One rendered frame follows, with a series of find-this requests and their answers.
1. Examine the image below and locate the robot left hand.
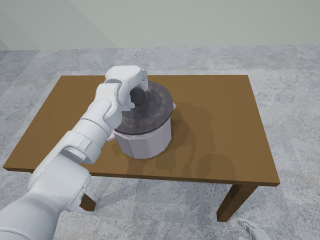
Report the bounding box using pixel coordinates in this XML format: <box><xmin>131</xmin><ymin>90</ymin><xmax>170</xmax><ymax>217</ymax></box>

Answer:
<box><xmin>105</xmin><ymin>65</ymin><xmax>148</xmax><ymax>111</ymax></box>

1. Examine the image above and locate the left robot forearm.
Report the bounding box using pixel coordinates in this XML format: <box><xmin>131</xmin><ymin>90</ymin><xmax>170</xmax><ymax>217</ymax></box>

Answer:
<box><xmin>26</xmin><ymin>76</ymin><xmax>130</xmax><ymax>192</ymax></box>

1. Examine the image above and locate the knob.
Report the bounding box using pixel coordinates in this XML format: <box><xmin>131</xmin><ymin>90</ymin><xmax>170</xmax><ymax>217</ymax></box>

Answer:
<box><xmin>130</xmin><ymin>87</ymin><xmax>146</xmax><ymax>106</ymax></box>

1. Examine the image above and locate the left robot upper arm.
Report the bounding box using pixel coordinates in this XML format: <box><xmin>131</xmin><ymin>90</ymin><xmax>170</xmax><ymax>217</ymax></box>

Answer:
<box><xmin>0</xmin><ymin>153</ymin><xmax>92</xmax><ymax>240</ymax></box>

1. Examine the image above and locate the table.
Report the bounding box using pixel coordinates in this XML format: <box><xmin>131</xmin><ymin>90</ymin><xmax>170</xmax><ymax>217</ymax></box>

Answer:
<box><xmin>3</xmin><ymin>75</ymin><xmax>280</xmax><ymax>222</ymax></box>

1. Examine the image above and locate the pot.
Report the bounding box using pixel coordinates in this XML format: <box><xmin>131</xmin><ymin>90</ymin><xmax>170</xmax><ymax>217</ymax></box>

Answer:
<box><xmin>107</xmin><ymin>103</ymin><xmax>177</xmax><ymax>159</ymax></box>

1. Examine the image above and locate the robot right hand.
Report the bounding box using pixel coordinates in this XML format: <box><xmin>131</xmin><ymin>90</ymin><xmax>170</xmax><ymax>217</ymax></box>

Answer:
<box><xmin>238</xmin><ymin>218</ymin><xmax>270</xmax><ymax>240</ymax></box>

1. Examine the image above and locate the lid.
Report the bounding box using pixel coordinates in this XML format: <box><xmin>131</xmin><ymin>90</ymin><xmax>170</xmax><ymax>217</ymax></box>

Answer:
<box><xmin>114</xmin><ymin>80</ymin><xmax>173</xmax><ymax>136</ymax></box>

